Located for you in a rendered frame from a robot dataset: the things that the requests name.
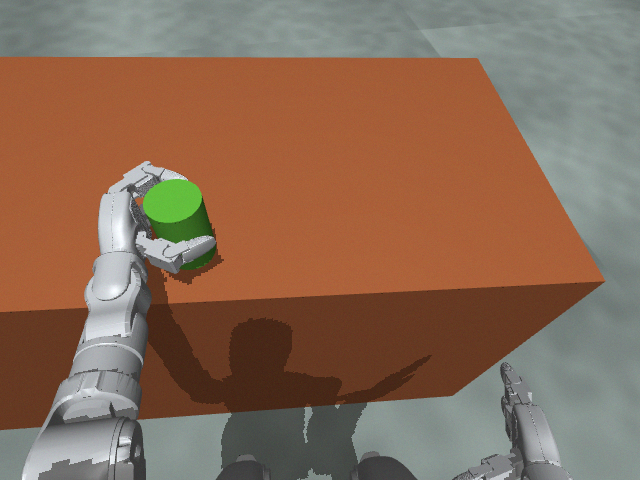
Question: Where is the right robot hand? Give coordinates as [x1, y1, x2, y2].
[452, 362, 562, 480]

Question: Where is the can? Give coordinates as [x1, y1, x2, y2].
[143, 179, 216, 270]

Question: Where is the right robot arm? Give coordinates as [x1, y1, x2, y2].
[521, 463, 574, 480]

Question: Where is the left robot arm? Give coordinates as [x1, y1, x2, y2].
[20, 251, 152, 480]

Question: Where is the left robot hand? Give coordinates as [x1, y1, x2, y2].
[98, 161, 216, 274]

